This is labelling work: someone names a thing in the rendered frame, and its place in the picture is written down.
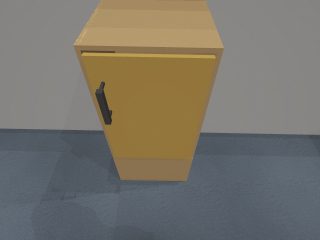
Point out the handle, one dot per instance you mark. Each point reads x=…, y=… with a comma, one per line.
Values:
x=102, y=102

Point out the cupboard door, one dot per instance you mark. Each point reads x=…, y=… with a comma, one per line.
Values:
x=156, y=100

